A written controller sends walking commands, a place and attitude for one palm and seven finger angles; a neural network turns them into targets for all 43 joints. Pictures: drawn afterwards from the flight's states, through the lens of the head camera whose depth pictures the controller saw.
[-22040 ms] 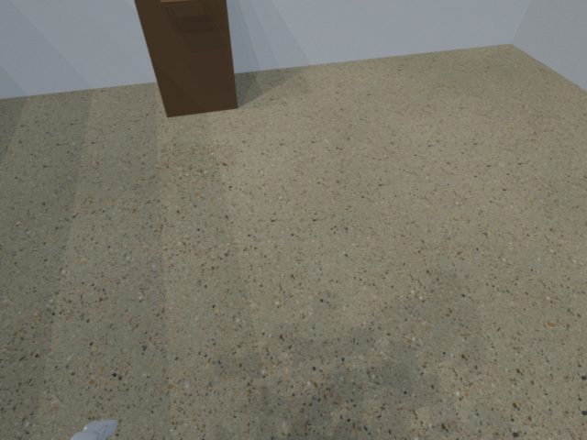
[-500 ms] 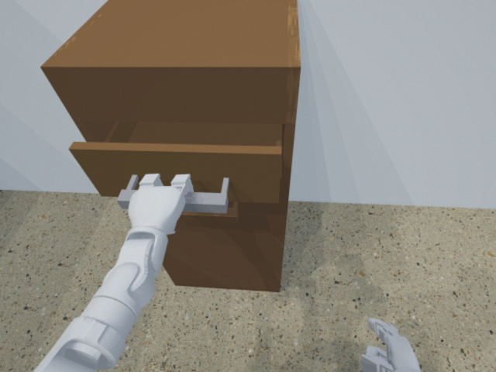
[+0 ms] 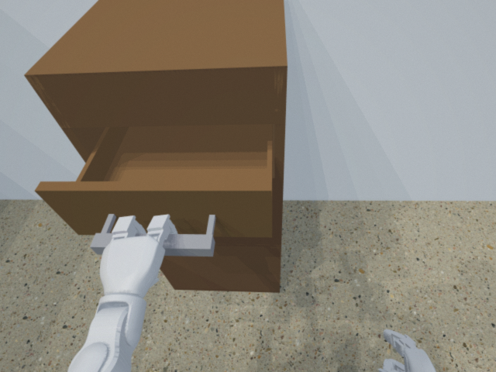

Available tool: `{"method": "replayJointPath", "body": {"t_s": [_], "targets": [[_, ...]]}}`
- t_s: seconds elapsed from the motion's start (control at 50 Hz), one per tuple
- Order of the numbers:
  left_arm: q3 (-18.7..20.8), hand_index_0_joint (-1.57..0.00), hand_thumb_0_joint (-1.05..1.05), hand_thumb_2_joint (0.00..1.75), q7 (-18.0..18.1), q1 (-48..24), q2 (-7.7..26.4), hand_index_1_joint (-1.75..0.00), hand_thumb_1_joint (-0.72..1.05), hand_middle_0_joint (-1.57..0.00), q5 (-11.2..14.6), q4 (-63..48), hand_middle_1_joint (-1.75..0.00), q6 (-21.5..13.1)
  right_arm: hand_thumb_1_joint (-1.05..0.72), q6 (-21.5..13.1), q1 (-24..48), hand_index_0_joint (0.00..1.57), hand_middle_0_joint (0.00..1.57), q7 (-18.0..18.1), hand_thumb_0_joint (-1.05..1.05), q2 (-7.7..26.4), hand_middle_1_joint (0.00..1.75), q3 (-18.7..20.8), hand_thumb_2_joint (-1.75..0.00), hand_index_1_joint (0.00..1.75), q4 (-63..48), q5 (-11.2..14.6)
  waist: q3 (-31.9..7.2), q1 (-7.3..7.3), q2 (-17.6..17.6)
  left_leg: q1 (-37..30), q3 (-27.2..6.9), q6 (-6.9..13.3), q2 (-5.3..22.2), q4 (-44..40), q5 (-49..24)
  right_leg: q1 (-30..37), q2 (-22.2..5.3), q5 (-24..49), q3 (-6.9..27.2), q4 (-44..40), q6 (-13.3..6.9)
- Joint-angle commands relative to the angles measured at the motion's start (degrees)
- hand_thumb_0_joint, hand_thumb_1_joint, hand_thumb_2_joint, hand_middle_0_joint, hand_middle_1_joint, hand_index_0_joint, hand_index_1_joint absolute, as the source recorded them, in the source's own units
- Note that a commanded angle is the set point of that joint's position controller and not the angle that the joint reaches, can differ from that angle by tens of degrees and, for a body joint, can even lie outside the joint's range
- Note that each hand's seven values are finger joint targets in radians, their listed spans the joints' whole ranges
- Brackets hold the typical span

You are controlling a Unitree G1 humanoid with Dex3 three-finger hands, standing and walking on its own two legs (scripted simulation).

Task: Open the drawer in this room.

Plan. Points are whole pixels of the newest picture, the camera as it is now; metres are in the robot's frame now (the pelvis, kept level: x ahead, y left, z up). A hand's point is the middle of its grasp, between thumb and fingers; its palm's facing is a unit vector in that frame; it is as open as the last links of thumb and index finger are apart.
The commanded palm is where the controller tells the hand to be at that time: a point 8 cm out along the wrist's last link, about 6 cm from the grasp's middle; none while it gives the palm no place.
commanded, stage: pull the drawer open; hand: left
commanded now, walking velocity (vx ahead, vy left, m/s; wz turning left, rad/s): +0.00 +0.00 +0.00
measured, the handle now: (157, 232) +0.33 +0.19 +0.04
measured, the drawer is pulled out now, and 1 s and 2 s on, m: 0.15 0.27 0.30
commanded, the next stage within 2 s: open the thumb to release the handle in 1.32 s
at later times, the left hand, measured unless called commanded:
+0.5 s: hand (148, 276) +0.26 +0.19 +0.02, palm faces -0.01 -0.13 -0.99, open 6.3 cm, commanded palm +0.20 +0.19 +0.08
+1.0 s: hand (129, 351) +0.15 +0.18 +0.02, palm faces +0.00 -0.17 -0.99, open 6.4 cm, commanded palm +0.09 +0.18 +0.08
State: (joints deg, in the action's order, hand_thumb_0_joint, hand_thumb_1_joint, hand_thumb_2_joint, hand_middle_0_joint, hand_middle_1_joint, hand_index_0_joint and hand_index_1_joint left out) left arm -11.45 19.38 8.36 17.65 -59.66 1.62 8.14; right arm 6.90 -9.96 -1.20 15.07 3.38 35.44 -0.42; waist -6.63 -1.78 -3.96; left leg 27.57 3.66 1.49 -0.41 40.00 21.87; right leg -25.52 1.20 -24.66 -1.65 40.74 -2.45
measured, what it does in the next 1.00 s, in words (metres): stands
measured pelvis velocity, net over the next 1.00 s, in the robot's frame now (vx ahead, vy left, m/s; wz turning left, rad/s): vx -0.01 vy -0.01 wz -0.03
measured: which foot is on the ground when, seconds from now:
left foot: down 0.00-1.00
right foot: down 0.00-1.00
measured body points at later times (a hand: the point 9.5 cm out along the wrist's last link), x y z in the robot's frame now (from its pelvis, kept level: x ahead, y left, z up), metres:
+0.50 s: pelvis -0.02 -0.01 +0.00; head +0.00 -0.04 +0.45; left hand +0.25 +0.19 +0.08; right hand +0.17 -0.24 -0.10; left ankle -0.02 +0.10 -0.72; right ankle -0.05 -0.09 -0.72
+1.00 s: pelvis -0.01 -0.01 -0.02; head +0.02 -0.05 +0.43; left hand +0.15 +0.19 +0.08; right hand +0.22 -0.20 -0.11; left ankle -0.02 +0.10 -0.72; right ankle -0.05 -0.09 -0.72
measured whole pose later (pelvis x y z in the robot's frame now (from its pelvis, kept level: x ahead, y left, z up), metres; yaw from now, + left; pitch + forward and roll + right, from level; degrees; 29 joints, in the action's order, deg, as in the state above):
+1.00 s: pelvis -0.01 -0.01 -0.02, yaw -2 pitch +10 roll +1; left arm -8.1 22.5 39.9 18.9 -58.9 -20.8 1.6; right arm 5.4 -6.3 -6.2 12.3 -0.6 28.1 -1.4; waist -8.5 -4.3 -4.1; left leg 31.9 4.9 1.0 0.5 47.1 25.3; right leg -30.8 2.0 -28.0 -0.3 48.8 -2.9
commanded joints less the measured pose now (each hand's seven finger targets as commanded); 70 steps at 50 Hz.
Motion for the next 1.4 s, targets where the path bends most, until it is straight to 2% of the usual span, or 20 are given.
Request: {"method": "replayJointPath", "body": {"t_s": [0.0,0.04,0.12,0.22,0.24,0.3,0.44,0.5,0.6,0.66,0.74,0.9,0.94,1.06,1.16,1.18,1.22,1.26,1.32,1.38], "targets": [[1.95,-0.4,0.0,0.9,2.39,-16.32,3.77,-1.35,0.9,-0.4,-1.24,-8.97,-1.35,-0.05,-0.9,-2.4,7.0,0.2,0.2,0.76,0.0,4.24,0.3,0.89,-0.9,0.3,-7.45,-0.15,-14.57,0.71,4.01,-14.17,-3.39,0.33,-0.2,-1.16,-28.87,1.4,0.9,28.58,1.09,-3.2,0.01],[2.61,-0.4,0.0,0.9,1.48,-18.43,5.06,-1.35,0.9,-0.4,-1.0,-7.6,-1.35,0.12,-0.9,-2.11,7.78,0.2,0.2,1.18,0.0,4.25,0.3,0.54,-0.9,0.3,-7.22,-0.06,-14.88,0.49,5.0,-13.79,-3.32,0.27,-0.53,-1.56,-27.8,2.72,0.78,28.91,1.39,-3.53,-0.01],[1.53,-0.4,0.0,0.9,-0.42,-22.07,4.35,-1.35,0.9,-0.4,-0.45,-5.02,-1.35,-0.56,-0.9,-1.84,9.31,0.2,0.2,2.0,0.0,3.57,0.3,-0.25,-0.9,0.3,-7.45,-0.15,-13.08,0.25,6.17,-12.41,-2.88,0.64,-1.31,-2.21,-24.38,3.34,0.25,29.15,1.75,-4.47,0.39],[4.24,-0.4,0.0,0.9,-1.89,-25.11,7.25,-1.35,0.9,-0.4,-0.11,-1.01,-1.35,-2.17,-0.9,-1.76,9.87,0.2,0.2,3.08,0.0,3.14,0.3,-1.03,-0.9,0.3,-7.31,-0.15,-11.7,-0.24,6.54,-10.36,-2.29,0.76,-2.04,-3.04,-20.09,4.65,-0.16,27.78,2.84,-5.91,0.66],[6.12,-0.4,0.0,0.9,-2.04,-22.73,8.85,-1.35,0.9,-0.4,-0.14,-0.4,-1.35,-2.41,-0.9,-1.79,9.94,0.2,0.2,3.16,0.0,3.34,0.3,-1.07,-0.9,0.3,-7.47,-0.21,-12.49,-1.11,6.14,-10.2,-2.26,0.65,-2.04,-3.44,-20.06,5.89,-0.02,27.39,3.32,-6.14,0.44],[5.05,-0.4,0.0,0.9,-2.45,-17.48,7.0,-1.35,0.9,-0.4,0.56,-2.71,-1.35,-3.68,-0.9,-2.1,10.63,0.2,0.2,2.74,0.0,2.82,0.3,-1.14,-0.9,0.3,-8.69,-0.23,-12.94,-2.15,3.88,-10.3,-1.9,0.67,-2.17,-3.63,-20.66,7.02,-0.35,29.01,3.64,-6.07,0.42],[8.85,-0.4,0.0,0.9,-1.84,3.21,8.52,-1.35,0.9,-0.4,2.2,-11.33,-1.35,-4.96,-0.9,-3.09,11.28,0.2,0.2,0.88,0.0,3.13,0.3,-0.86,-0.9,0.3,-11.56,-0.07,-13.01,-4.64,4.42,-8.74,-1.69,0.26,-1.82,-3.94,-23.58,10.34,-0.41,34.07,4.39,-4.93,0.26],[7.38,-0.4,0.0,0.9,-0.93,10.32,6.63,-1.35,0.9,-0.4,2.56,-17.39,-1.35,-4.75,-0.9,-3.38,10.9,0.2,0.2,-0.13,0.0,3.22,0.3,-0.65,-0.9,0.3,-12.45,-0.13,-11.86,-4.37,3.83,-8.47,-1.68,0.3,-1.51,-3.52,-24.53,9.16,-0.32,34.1,4.04,-4.24,0.22],[9.26,-0.4,0.0,0.9,1.48,20.64,7.73,-1.35,0.9,-0.4,2.35,-23.34,-1.35,-4.82,-0.9,-3.86,10.28,0.2,0.2,-1.44,0.0,3.58,0.3,-0.14,-0.9,0.3,-12.76,-0.32,-11.55,-4.2,3.56,-8.56,-2.05,0.19,-0.83,-1.82,-27.14,6.93,0.16,34.21,4.02,-2.46,0.02],[9.07,-0.4,0.0,0.9,2.99,25.64,7.28,-1.35,0.9,-0.4,1.73,-26.94,-1.35,-5.3,-0.9,-3.95,10.04,0.2,0.2,-2.3,0.0,3.7,0.3,0.01,-0.9,0.3,-13.11,-0.72,-12.3,-4.31,2.61,-8.87,-2.45,0.11,-0.46,-0.33,-29.44,5.31,0.34,34.04,4.12,-0.91,-0.14],[7.77,-0.4,0.0,0.9,4.34,28.75,6.27,-1.35,0.9,-0.4,1.16,-29.25,-1.35,-5.48,-0.9,-3.93,9.2,0.2,0.2,-3.25,0.0,3.72,0.3,0.16,-0.9,0.3,-13.53,-0.97,-11.68,-3.41,3.3,-9.1,-3.37,0.01,0.24,1.77,-30.29,1.46,0.78,31.57,3.74,0.64,-0.18],[6.68,-0.4,0.0,0.9,5.73,41.81,5.55,-1.35,0.9,-0.4,1.85,-33.5,-1.35,-6.73,-0.9,-4.04,9.23,0.2,0.2,-4.88,0.0,3.39,0.3,-1.09,-0.9,0.3,-16.34,-0.85,-10.81,-4.1,4.97,-7.34,-4.17,-0.06,0.68,5.09,-30.26,-2.28,0.44,30.6,4.53,2.81,0.23],[8.77,-0.4,0.0,0.9,6.15,42.42,7.31,-1.35,0.9,-0.4,1.86,-33.66,-1.35,-6.71,-0.9,-3.83,9.36,0.2,0.2,-4.87,0.0,3.57,0.3,-1.53,-0.9,0.3,-16.83,-0.9,-9.47,-3.96,6.37,-6.28,-4.43,-0.23,0.69,5.43,-28.22,-2.78,0.63,30.19,5.7,2.46,0.03],[7.23,-0.4,0.0,0.9,7.12,46.94,6.21,-1.35,0.9,-0.4,1.66,-36.52,-1.35,-7.39,-0.9,-4.11,8.95,0.2,0.2,-5.68,0.0,3.39,0.3,-2.19,-0.9,0.3,-18.6,-1.18,-10.15,-4.15,4.79,-6.81,-4.73,-0.21,0.68,7.08,-26.71,-5.95,0.3,26.65,6.88,2.78,-0.03],[8.88,-0.4,0.0,0.9,8.45,51.21,7.6,-1.35,0.9,-0.4,1.6,-37.28,-1.35,-8.12,-0.9,-4.22,9.28,0.2,0.2,-5.79,0.0,3.5,0.3,-2.39,-0.9,0.3,-19.66,-1.37,-8.77,-4.59,3.91,-5.49,-4.67,-0.29,0.6,7.84,-24.72,-6.9,0.16,25.46,7.85,2.75,-0.2],[8.45,-0.4,0.0,0.9,8.49,50.16,7.21,-1.35,0.9,-0.4,1.42,-36.95,-1.35,-8.17,-0.9,-4.18,9.18,0.2,0.2,-5.85,0.0,3.56,0.3,-2.18,-0.9,0.3,-19.47,-1.54,-7.68,-4.07,4.55,-5.05,-4.9,-0.25,0.49,7.9,-23.46,-8.05,0.23,23.78,7.75,2.68,-0.26],[8.36,-0.4,0.0,0.9,8.56,50.62,7.16,-1.35,0.9,-0.4,1.25,-36.91,-1.35,-8.27,-0.9,-4.33,9.04,0.2,0.2,-5.83,0.0,3.6,0.3,-2.06,-0.9,0.3,-19.85,-1.49,-8.2,-4.5,3.28,-4.97,-4.86,-0.16,0.42,8.0,-22.71,-8.51,0.22,21.89,7.59,2.74,-0.39],[10.05,-0.4,0.0,0.9,8.82,51.38,8.21,-1.35,0.9,-0.4,1.46,-36.43,-1.35,-8.14,-0.9,-4.41,8.85,0.2,0.2,-5.71,0.0,3.37,0.3,-2.07,-0.9,0.3,-19.85,-1.47,-9.0,-4.78,4.34,-4.31,-4.69,-0.22,0.41,8.03,-21.83,-7.98,0.15,21.67,7.83,2.8,-0.52],[8.64,-0.4,0.0,0.9,8.75,51.55,7.44,-1.35,0.9,-0.4,1.6,-36.91,-1.35,-8.08,-0.9,-4.54,8.94,0.2,0.2,-5.71,0.0,3.52,0.3,-1.81,-0.9,0.3,-20.11,-1.56,-8.22,-4.4,3.66,-3.88,-4.67,-0.07,0.27,8.33,-21.33,-8.67,0.0,21.16,7.74,2.83,-0.55],[10.13,-0.4,0.0,0.9,8.86,51.18,8.3,-1.35,0.9,-0.4,1.78,-35.82,-1.35,-7.99,-0.9,-4.59,8.78,0.2,0.2,-5.42,0.0,3.45,0.3,-1.62,-0.9,0.3,-19.64,-1.41,-7.83,-4.34,4.52,-3.06,-4.63,-0.09,0.27,7.97,-19.76,-8.57,0.12,20.15,7.97,2.68,-0.7]]}}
